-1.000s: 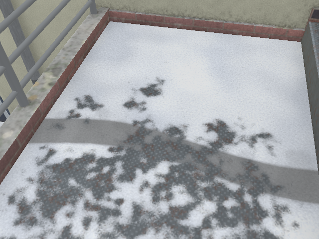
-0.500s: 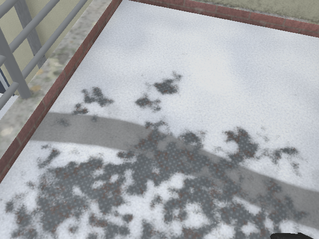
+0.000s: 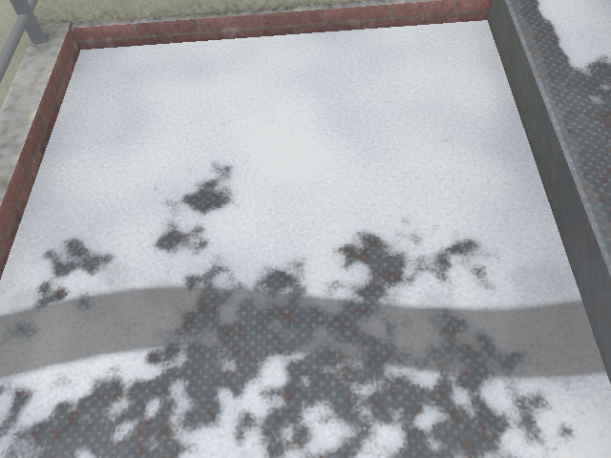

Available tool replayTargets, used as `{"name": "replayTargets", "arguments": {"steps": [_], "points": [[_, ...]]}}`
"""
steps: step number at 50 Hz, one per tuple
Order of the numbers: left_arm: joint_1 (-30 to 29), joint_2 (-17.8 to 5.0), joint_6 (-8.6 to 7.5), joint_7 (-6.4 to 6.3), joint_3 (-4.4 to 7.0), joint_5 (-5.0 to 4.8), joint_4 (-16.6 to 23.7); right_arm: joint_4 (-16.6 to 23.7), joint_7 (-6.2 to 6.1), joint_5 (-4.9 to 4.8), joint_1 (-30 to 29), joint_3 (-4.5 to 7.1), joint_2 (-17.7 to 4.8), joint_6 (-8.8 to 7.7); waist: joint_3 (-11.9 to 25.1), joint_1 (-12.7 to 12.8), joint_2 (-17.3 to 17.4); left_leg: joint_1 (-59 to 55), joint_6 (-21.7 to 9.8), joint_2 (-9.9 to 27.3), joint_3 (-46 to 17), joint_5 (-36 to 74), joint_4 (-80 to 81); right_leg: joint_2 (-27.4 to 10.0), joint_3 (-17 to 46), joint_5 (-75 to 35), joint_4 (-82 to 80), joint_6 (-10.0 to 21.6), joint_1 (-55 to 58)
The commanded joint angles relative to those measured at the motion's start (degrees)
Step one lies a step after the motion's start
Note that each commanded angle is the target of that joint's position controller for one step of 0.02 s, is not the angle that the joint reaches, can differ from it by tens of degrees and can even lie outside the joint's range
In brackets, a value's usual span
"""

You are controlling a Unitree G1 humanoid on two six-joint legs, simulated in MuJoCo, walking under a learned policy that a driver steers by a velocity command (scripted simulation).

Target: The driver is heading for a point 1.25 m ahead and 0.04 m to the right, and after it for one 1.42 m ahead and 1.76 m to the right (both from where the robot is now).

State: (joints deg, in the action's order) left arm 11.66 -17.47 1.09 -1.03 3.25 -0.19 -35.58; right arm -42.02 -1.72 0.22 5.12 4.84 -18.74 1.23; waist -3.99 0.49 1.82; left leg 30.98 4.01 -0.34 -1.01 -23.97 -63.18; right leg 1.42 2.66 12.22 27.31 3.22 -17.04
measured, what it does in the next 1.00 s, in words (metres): steps on the spot, turning right: left foot, then right foot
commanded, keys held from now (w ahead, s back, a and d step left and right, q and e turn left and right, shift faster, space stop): e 0.38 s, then no key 0.10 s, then w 0.52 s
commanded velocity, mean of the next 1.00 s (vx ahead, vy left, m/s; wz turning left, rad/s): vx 0.16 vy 0.00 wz -0.35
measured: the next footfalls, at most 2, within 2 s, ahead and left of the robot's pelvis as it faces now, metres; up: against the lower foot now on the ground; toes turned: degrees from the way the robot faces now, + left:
left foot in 0.30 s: +0.07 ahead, +0.14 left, +0.00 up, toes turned -16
right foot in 0.70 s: -0.01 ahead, -0.10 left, +0.00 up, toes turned -19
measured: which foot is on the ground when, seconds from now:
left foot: up 0.00-0.28, down 0.30-0.70, up 0.72-1.00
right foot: down 0.00-0.30, up 0.32-0.68, down 0.70-1.00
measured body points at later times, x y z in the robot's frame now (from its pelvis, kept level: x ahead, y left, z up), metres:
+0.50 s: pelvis +0.01 +0.04 +0.00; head +0.05 +0.06 +0.45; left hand +0.24 +0.29 -0.10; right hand +0.07 -0.26 -0.09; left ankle +0.04 +0.15 -0.74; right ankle -0.06 -0.09 -0.66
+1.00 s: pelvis +0.10 -0.02 +0.00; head +0.12 -0.05 +0.45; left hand +0.20 +0.24 -0.11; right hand +0.20 -0.32 -0.10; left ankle +0.28 +0.08 -0.69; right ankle -0.04 -0.08 -0.74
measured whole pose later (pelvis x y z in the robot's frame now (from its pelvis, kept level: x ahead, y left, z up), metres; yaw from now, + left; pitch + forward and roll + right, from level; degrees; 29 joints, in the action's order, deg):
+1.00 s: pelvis +0.10 -0.02 +0.00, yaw -20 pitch +1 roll +0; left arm 25.2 -15.2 -3.8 -0.5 2.2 -0.5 -43.1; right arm -40.3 2.7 -1.0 6.6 3.1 -17.8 -3.9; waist -1.6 3.9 2.6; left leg 35.3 1.7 3.8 -0.1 -3.9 -41.3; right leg 1.0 0.6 16.5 12.5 1.9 2.6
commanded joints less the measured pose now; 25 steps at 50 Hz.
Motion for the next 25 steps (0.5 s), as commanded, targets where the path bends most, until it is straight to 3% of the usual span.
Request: {"name": "replayTargets", "arguments": {"steps": [1, 5, 10, 12, 14, 15, 16, 17, 18, 19, 20, 21, 24, 25], "points": [[-1.28, -9.46, -0.57, -0.89, 2.68, -0.13, 4.55, 3.71, -0.17, -0.41, -0.60, 0.78, -3.36, -0.81, 10.90, -0.51, -7.91, 3.48, 1.15, 0.11, -2.47, 3.36, 3.77, -13.08, 14.16, -30.91, -5.48, 10.41, 13.89], [-1.05, -10.84, 0.27, -1.31, 3.33, -0.22, 4.80, 4.20, 0.23, -0.51, -2.41, 0.40, -2.72, -0.98, 10.04, 0.64, -9.46, -0.68, 1.67, -0.67, -3.38, 3.38, 13.92, -12.49, 17.48, -23.27, -5.05, 10.49, 11.98], [-2.54, -10.99, 0.95, -0.67, 3.59, -0.30, 5.34, 4.37, 1.07, -0.93, -1.78, 0.74, -3.48, -1.78, 9.05, 0.87, -11.29, -7.17, 0.60, -2.29, -3.90, 1.63, 22.90, -11.36, 23.50, -19.89, -4.15, 10.10, 8.65], [-3.50, -10.62, 1.16, -0.55, 3.59, -0.79, 5.57, 4.26, 1.58, -1.04, -0.39, 0.93, -3.62, -2.35, 9.53, 0.23, -11.79, -9.83, -0.27, -2.66, -3.85, 2.89, 28.69, -10.62, 25.91, -21.12, -2.69, 9.29, 9.20], [-5.64, -9.86, 1.52, -0.87, 3.40, -1.68, 6.10, 3.03, 1.93, -0.84, 3.54, 1.40, -3.77, -2.89, 9.93, -2.38, -10.81, -18.00, -1.94, -2.02, -2.65, 13.64, 41.84, -7.60, 25.40, -16.46, 0.13, 5.98, 6.23], [-4.12, -7.96, 1.50, -1.01, 2.92, -1.32, 6.19, 2.84, 1.67, -0.18, 5.24, 2.21, -6.55, -2.81, 11.04, -1.81, -6.42, -25.23, -4.52, 4.97, -7.45, 18.77, 43.66, -4.51, 22.46, -5.72, 4.89, 2.85, 0.37], [-0.23, -5.28, 1.17, -0.79, 2.28, -0.63, 6.44, 3.69, 1.26, 0.79, 3.23, 3.03, -11.48, -2.21, 9.59, 1.96, 9.61, -29.71, -11.78, 17.16, -20.73, 31.63, 44.34, 5.18, 11.18, 16.73, 16.56, -1.24, -11.34], [-0.98, -9.21, 0.36, -0.82, 3.61, -0.50, 6.55, 4.23, 1.44, 2.37, 3.51, 2.58, -9.52, -2.38, 8.18, -0.32, 12.21, -25.72, -20.21, 24.30, -28.37, 35.84, 45.74, 5.19, 7.42, 26.83, 30.33, -4.40, -16.57], [0.10, -12.25, 0.22, -0.66, 4.81, -0.79, 5.41, 5.19, 1.15, 1.88, 1.06, 1.67, -6.83, -2.55, 7.06, 0.72, 7.19, -24.25, -20.36, 22.94, -24.13, 34.09, 45.31, 2.32, 7.81, 23.10, 38.19, -5.69, -17.02], [0.77, -12.05, 0.59, -0.62, 5.16, -1.14, 4.10, 5.55, 0.82, 1.18, -1.64, 1.16, -4.90, -2.41, 5.80, 1.65, 5.28, -23.38, -17.53, 18.64, -18.15, 31.09, 44.53, 1.63, 6.93, 19.25, 41.05, -6.64, -17.24], [1.05, -10.56, 1.09, -0.84, 4.95, -0.96, 3.25, 5.85, 0.56, 0.46, -2.29, 0.80, -4.01, -2.31, 5.23, 1.21, 4.65, -23.58, -15.84, 15.70, -14.66, 29.15, 44.08, 1.70, 6.62, 16.27, 43.03, -7.55, -17.74], [1.37, -8.86, 1.43, -0.80, 4.58, -0.60, 3.06, 5.75, 0.28, -0.06, -2.50, 0.47, -3.83, -2.22, 4.52, 1.05, 5.46, -23.42, -16.05, 14.96, -13.14, 30.74, 44.06, 1.84, 6.36, 14.63, 44.66, -8.31, -17.90], [-1.77, -6.26, 1.54, -0.89, 3.43, -0.74, 4.34, 4.84, -0.19, 0.36, 0.36, 0.39, -4.30, -1.82, 5.30, -1.03, 7.08, -26.13, -17.24, 13.25, -8.85, 33.55, 44.65, 1.85, 3.53, 12.67, 38.04, -9.39, -16.49], [-2.57, -5.48, 1.43, -0.87, 2.95, -0.61, 4.63, 4.28, -0.25, 0.21, 2.34, 0.51, -4.61, -1.69, 6.76, -2.07, 7.11, -28.74, -17.40, 13.58, -9.01, 27.58, 45.42, 0.94, 2.74, 12.30, 33.82, -9.42, -16.41]]}}
Over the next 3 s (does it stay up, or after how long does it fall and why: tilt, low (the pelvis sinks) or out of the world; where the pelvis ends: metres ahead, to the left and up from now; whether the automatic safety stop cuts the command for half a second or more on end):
stays up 0.83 0.03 0.00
